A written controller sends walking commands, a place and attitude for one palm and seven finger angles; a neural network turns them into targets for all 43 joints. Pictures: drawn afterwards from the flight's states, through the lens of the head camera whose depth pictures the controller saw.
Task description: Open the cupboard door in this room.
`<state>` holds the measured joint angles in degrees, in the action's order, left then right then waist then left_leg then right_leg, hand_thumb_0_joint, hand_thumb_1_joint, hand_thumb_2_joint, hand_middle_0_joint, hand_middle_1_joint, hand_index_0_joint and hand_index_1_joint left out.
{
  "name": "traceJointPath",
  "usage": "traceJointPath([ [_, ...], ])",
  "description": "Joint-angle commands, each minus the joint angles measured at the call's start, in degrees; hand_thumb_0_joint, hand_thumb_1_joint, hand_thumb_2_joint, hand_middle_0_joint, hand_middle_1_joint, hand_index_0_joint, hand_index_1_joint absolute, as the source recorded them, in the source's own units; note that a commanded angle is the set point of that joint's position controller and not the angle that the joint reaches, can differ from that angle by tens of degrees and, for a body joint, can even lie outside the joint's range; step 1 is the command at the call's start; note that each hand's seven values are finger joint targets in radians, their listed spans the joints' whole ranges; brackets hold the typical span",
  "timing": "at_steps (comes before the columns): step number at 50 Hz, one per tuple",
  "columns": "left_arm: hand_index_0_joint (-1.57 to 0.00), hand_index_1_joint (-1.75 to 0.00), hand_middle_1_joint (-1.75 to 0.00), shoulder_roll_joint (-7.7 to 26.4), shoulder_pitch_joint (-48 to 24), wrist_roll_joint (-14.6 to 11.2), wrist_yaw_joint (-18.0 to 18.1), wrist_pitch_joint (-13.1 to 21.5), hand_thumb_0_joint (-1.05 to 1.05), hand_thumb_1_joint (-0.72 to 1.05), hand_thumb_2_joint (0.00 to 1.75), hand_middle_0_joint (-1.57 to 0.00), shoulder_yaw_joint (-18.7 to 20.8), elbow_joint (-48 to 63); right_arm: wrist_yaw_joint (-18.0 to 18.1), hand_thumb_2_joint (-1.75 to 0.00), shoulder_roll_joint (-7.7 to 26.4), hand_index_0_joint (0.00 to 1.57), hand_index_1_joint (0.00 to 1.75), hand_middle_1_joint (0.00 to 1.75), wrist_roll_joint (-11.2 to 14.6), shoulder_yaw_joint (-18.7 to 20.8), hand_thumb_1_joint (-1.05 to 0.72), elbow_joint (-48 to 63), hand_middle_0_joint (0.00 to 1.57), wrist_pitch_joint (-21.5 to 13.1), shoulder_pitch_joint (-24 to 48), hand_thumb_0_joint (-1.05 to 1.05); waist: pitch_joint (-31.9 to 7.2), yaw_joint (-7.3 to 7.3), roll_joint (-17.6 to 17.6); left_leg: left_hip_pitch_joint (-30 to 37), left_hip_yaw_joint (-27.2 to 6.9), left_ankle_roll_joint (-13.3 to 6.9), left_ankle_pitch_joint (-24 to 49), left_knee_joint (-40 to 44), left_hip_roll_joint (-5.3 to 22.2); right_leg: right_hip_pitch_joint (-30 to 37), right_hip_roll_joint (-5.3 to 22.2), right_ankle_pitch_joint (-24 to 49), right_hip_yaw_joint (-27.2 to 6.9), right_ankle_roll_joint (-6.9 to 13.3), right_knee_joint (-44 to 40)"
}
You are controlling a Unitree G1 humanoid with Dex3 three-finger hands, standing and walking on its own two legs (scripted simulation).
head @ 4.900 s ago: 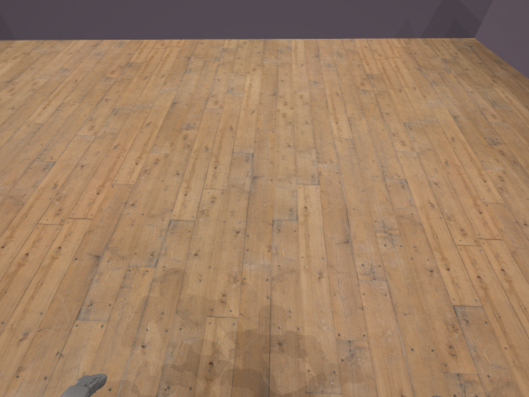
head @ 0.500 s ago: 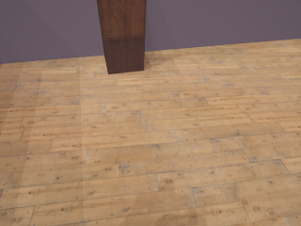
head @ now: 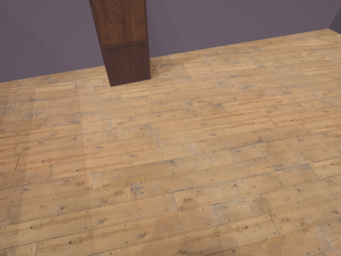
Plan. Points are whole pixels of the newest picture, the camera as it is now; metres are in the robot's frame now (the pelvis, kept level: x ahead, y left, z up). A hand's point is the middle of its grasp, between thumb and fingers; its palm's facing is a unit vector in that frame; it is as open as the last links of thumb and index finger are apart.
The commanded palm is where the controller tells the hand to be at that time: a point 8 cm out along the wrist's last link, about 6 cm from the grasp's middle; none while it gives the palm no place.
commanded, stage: stand and wait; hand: left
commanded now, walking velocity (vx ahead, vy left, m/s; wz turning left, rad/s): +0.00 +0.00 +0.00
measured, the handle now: out of the picture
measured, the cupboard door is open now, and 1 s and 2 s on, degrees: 0 0 0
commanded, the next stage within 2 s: turn or walk to find it in 0.72 s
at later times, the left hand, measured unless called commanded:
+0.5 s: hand out of the picture -0.03 +0.15 -0.18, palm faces +0.04 -0.99 -0.14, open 7.4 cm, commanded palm none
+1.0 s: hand out of the picture -0.02 +0.17 -0.18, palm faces +0.06 -0.98 -0.19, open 7.4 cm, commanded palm none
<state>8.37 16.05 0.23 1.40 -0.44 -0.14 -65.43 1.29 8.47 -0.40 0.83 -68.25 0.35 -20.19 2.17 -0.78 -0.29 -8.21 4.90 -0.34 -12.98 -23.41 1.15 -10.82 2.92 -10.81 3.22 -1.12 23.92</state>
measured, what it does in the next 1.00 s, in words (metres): stands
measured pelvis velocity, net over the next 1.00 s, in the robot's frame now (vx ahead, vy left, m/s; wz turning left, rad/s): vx -0.01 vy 0.00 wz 0.02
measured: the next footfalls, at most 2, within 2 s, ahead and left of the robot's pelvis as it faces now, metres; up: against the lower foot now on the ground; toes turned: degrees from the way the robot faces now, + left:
right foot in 1.80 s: +0.04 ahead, -0.14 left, +0.00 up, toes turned +17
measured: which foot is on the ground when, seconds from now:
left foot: down 0.00-1.00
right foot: down 0.00-1.00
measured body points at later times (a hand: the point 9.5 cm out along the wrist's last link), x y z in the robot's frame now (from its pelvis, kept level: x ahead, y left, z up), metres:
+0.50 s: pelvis -0.01 +0.00 +0.00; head -0.02 +0.00 +0.45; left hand -0.03 +0.20 -0.17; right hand -0.02 -0.21 -0.17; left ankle +0.00 +0.11 -0.74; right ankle +0.02 -0.13 -0.74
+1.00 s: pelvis -0.01 +0.00 +0.00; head +0.00 -0.01 +0.45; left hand -0.02 +0.22 -0.16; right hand -0.02 -0.21 -0.17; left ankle +0.00 +0.11 -0.74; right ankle +0.02 -0.13 -0.74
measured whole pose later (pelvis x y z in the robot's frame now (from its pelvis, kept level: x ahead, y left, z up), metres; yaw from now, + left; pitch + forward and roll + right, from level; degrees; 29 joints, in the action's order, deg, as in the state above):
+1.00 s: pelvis -0.01 +0.00 +0.00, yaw +1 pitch -1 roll +0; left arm 8.1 16.5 0.7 1.9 -0.1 0.6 -64.2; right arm 0.9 7.2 -0.4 1.3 -65.5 0.0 -17.6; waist 1.8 -0.1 0.1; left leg -11.6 3.8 -0.3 -13.6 -26.5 1.0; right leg -13.7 3.3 -11.8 4.2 -1.0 26.9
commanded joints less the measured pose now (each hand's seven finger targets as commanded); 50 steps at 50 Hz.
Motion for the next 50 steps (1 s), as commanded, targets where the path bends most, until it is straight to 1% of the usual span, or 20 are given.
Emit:
traceJointPath([
  [1, -0.2, -0.3, -0.3, 5.1, 3.5, 0.1, 0.7, 1.0, 0.0, 0.9, 0.9, -0.2, 0.7, 0.9, 0.6, -0.9, 3.9, 0.2, 0.3, 0.3, -0.1, 0.4, -0.9, 2.3, 0.2, -1.3, -1.9, 0.0, 2.1, 1.17, 0.2, -4.0, -5.6, -0.7, 1.1, 6.0, 5.1, 0.2, 4.1, 0.1, -4.2, 1.4, -4.5],
  [2, -0.2, -0.3, -0.3, 4.8, 3.8, 0.1, 0.8, 1.0, 0.0, 0.9, 0.9, -0.2, 0.7, 0.8, 0.6, -0.9, 3.9, 0.2, 0.3, 0.3, -0.1, 0.4, -0.9, 2.1, 0.2, -1.4, -2.1, 0.0, 2.3, 1.35, 0.7, -3.9, -5.5, -0.7, 1.0, 6.0, 5.1, -0.1, 4.0, 0.2, -4.3, 1.4, -4.5],
  [6, -0.2, -0.3, -0.3, 4.3, 4.2, 0.2, 0.9, 1.0, 0.0, 0.9, 0.9, -0.2, 0.6, 0.5, 0.7, -0.9, 3.3, 0.2, 0.3, 0.3, -0.1, 0.5, -0.9, 1.8, 0.2, -1.3, -3.1, 0.0, 3.3, 1.12, -0.4, -4.2, -5.5, -0.7, 0.3, 5.8, 5.1, -1.1, 3.8, -0.4, -4.4, 1.4, -4.5],
  [10, -0.2, -0.3, -0.3, 3.8, 4.7, 0.3, 1.1, 1.0, 0.0, 0.9, 0.9, -0.2, 0.5, 0.4, 0.7, -0.9, 2.9, 0.2, 0.3, 0.3, 0.0, 0.7, -0.9, 1.6, 0.2, -1.3, -3.7, 0.0, 3.8, 0.94, 0.0, -4.1, -5.4, -0.7, -0.1, 5.7, 5.3, -2.0, 3.5, -0.5, -4.5, 1.4, -4.4],
  [11, -0.2, -0.3, -0.3, 3.5, 4.9, 0.3, 1.1, 1.0, 0.0, 0.9, 0.9, -0.2, 0.5, 0.4, 0.7, -0.9, 2.7, 0.2, 0.3, 0.3, 0.0, 0.6, -0.9, 1.7, 0.2, -1.3, -3.5, 0.0, 3.7, 1.0, 0.7, -4.0, -5.4, -0.8, 0.0, 5.9, 5.4, -2.0, 3.6, 0.0, -4.4, 1.3, -4.4],
  [14, -0.2, -0.3, -0.3, 3.2, 5.5, 0.4, 1.1, 1.0, 0.0, 0.9, 0.9, -0.2, 0.5, 0.2, 0.7, -0.9, 2.4, 0.2, 0.3, 0.3, 0.0, 0.7, -0.9, 1.9, 0.2, -1.2, -3.1, 0.0, 5.3, 1.02, 0.1, -4.6, -5.3, -0.8, -2.3, 6.2, 5.2, -3.7, 3.4, -1.9, -4.6, 1.2, -4.7],
  [15, -0.2, -0.3, -0.3, 3.2, 5.6, 0.5, 1.1, 1.0, 0.0, 0.9, 0.9, -0.2, 0.5, 0.2, 0.7, -0.9, 2.5, 0.2, 0.3, 0.3, 0.0, 0.8, -0.9, 2.0, 0.2, -1.2, -3.2, 0.0, 5.2, 0.92, 0.3, -4.7, -5.4, -0.8, -2.3, 5.9, 5.2, -3.7, 3.4, -2.0, -4.8, 1.2, -4.7],
  [16, -0.2, -0.3, -0.3, 3.2, 5.6, 0.5, 1.1, 1.1, 0.0, 0.9, 0.9, -0.2, 0.5, 0.3, 0.7, -0.9, 2.2, 0.2, 0.3, 0.3, 0.0, 0.8, -0.9, 2.1, 0.2, -1.2, -3.3, 0.0, 5.2, 0.87, -0.6, -4.6, -5.3, -0.8, -2.2, 6.0, 5.2, -3.9, 3.5, -2.0, -4.7, 1.1, -4.7],
  [17, -0.2, -0.3, -0.3, 3.0, 5.8, 0.5, 1.1, 1.1, 0.0, 0.9, 0.9, -0.2, 0.5, 0.3, 0.7, -0.9, 2.3, 0.2, 0.3, 0.3, -0.1, 0.8, -0.9, 2.2, 0.2, -1.2, -3.1, 0.0, 5.1, 0.87, 0.0, -4.5, -5.3, -0.8, -2.0, 6.0, 5.2, -4.0, 3.5, -1.8, -4.9, 1.2, -4.8],
  [22, -0.2, -0.3, -0.3, 3.1, 6.4, 0.6, 1.1, 1.4, 0.0, 0.9, 0.9, -0.2, 0.5, 0.5, 0.6, -0.9, 2.4, 0.2, 0.3, 0.3, 0.0, 1.0, -0.9, 2.7, 0.2, -1.3, -2.3, 0.0, 5.1, 0.79, -0.6, -3.8, -5.2, -0.9, -1.9, 5.4, 5.1, -5.1, 3.6, -2.5, -5.2, 1.1, -5.2],
  [26, -0.2, -0.3, -0.3, 3.2, 6.5, 0.7, 1.1, 1.4, 0.0, 0.9, 0.9, -0.2, 0.5, 0.4, 0.6, -0.9, 2.6, 0.2, 0.3, 0.3, 0.0, 1.0, -0.9, 3.0, 0.2, -1.3, -1.7, 0.0, 4.8, 0.79, 0.3, -3.5, -5.2, -0.9, -2.2, 5.5, 5.1, -5.2, 3.6, -2.6, -5.3, 1.2, -5.3],
  [29, -0.2, -0.3, -0.3, 3.5, 6.5, 0.7, 1.0, 1.5, 0.0, 0.9, 0.9, -0.2, 0.6, 0.6, 0.6, -0.9, 3.0, 0.2, 0.3, 0.3, -0.1, 1.1, -0.9, 3.2, 0.2, -1.2, -1.6, 0.0, 5.0, 0.77, -0.3, -4.0, -5.3, -0.9, -2.9, 5.7, 5.0, -5.4, 3.5, -3.8, -5.5, 1.2, -5.7],
  [32, -0.2, -0.3, -0.3, 3.8, 6.5, 0.7, 0.9, 1.6, 0.0, 0.9, 0.9, -0.2, 0.7, 0.7, 0.6, -0.9, 3.5, 0.2, 0.3, 0.3, -0.1, 1.1, -0.9, 3.4, 0.2, -1.3, -1.4, 0.0, 4.2, 0.75, 0.2, -3.6, -5.4, -1.0, -2.7, 5.5, 5.1, -5.1, 3.5, -3.4, -5.7, 1.3, -5.6],
  [36, -0.2, -0.3, -0.3, 4.5, 5.8, 0.6, 0.9, 1.7, 0.0, 0.9, 0.9, -0.2, 1.0, 0.8, 0.6, -0.9, 4.4, 0.2, 0.3, 0.3, 0.0, 1.2, -0.9, 3.5, 0.2, -1.7, -1.1, 0.0, 3.0, 0.85, 1.5, -3.7, -5.8, -1.1, -1.9, 6.1, 5.6, -3.2, 3.4, -0.6, -5.0, 1.4, -4.7],
  [37, -0.2, -0.3, -0.3, 4.9, 5.7, 0.6, 0.9, 1.7, 0.0, 0.9, 0.9, -0.2, 1.0, 0.9, 0.6, -0.9, 4.6, 0.2, 0.3, 0.3, 0.0, 1.3, -0.9, 3.6, 0.2, -1.7, -0.8, 0.0, 3.1, 1.02, 1.0, -4.2, -6.1, -1.1, -2.0, 6.1, 5.5, -2.7, 3.6, -1.0, -4.6, 1.3, -4.6],
  [38, -0.2, -0.3, -0.3, 4.4, 5.6, 0.6, 0.9, 1.6, 0.0, 0.9, 0.9, -0.2, 1.0, 0.9, 0.5, -0.9, 4.0, 0.2, 0.3, 0.3, -0.1, 1.1, -0.9, 3.8, 0.2, -1.6, -1.0, 0.0, 3.1, 0.9, 1.3, -5.0, -6.3, -1.0, -0.9, 5.8, 5.4, -2.3, 3.7, -0.3, -4.2, 1.2, -3.8],
  [41, -0.2, -0.3, -0.3, 4.4, 5.4, 0.6, 1.1, 0.9, 0.0, 0.9, 0.9, -0.2, 1.4, 1.6, 0.3, -0.9, 4.1, 0.2, 0.3, 0.3, -0.1, 1.2, -0.9, 4.4, 0.2, -1.0, -0.5, 0.0, 3.7, 1.29, 1.6, -7.8, -7.3, -1.3, -1.2, 4.8, 5.7, -2.6, 3.9, -2.1, -2.7, 0.6, -1.8],
  [44, -0.2, -0.3, -0.3, 4.4, 5.3, 0.7, 1.0, 0.9, 0.0, 0.9, 0.9, -0.2, 1.4, 1.9, 0.2, -0.9, 4.1, 0.2, 0.3, 0.3, -0.3, 1.3, -0.9, 4.7, 0.2, -0.9, -0.8, 0.0, 3.4, 1.25, 0.0, -7.7, -7.4, -1.3, -2.3, 4.3, 5.2, -3.4, 4.0, -3.7, -3.3, 0.8, -2.4],
  [46, -0.2, -0.3, -0.3, 4.5, 4.7, 0.7, 1.0, 0.9, 0.0, 0.9, 0.9, -0.2, 1.4, 2.1, 0.2, -0.9, 4.0, 0.2, 0.3, 0.3, -0.3, 1.3, -0.9, 4.6, 0.2, -0.8, -0.9, 0.0, 3.6, 1.11, 0.5, -7.7, -7.5, -1.3, -4.0, 4.5, 5.2, -4.2, 3.9, -5.2, -3.5, 0.9, -2.7],
  [50, -0.2, -0.3, -0.3, 5.0, 4.2, 0.7, 0.9, 1.3, 0.0, 0.9, 0.9, -0.2, 1.3, 2.2, 0.2, -0.9, 4.6, 0.2, 0.3, 0.3, -0.2, 1.3, -0.9, 4.6, 0.2, -1.2, -0.9, 0.0, 1.8, 0.93, 0.2, -6.1, -7.3, -1.2, -0.5, 4.0, 5.3, -2.8, 3.9, -1.9, -3.6, 1.1, -2.5],
])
